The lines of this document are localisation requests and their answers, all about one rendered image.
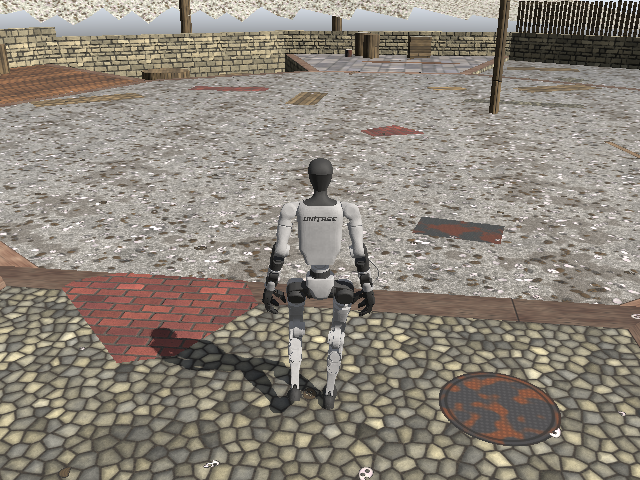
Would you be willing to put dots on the robot right upper arm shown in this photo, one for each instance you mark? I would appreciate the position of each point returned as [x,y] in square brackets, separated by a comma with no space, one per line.
[351,212]

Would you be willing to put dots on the left robot forearm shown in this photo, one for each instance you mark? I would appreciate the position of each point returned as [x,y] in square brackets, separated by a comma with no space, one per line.
[274,270]

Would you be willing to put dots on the right robot forearm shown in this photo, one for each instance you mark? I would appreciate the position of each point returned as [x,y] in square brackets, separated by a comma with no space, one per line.
[364,272]

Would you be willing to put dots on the robot right hand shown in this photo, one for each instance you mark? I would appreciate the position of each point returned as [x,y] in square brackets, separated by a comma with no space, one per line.
[369,301]

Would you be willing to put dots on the robot foot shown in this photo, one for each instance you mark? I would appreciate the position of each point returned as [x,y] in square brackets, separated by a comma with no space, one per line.
[294,394]
[328,401]

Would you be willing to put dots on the robot left hand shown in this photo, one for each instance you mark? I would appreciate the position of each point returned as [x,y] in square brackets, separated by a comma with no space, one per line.
[268,299]

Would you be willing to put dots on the robot left upper arm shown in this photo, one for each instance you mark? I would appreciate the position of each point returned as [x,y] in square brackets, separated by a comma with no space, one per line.
[288,211]

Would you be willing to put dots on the robot left foot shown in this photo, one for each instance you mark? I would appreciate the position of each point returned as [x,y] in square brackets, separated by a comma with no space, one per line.
[294,394]

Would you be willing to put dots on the robot right foot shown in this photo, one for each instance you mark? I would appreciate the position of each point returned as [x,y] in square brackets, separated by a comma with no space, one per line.
[328,401]

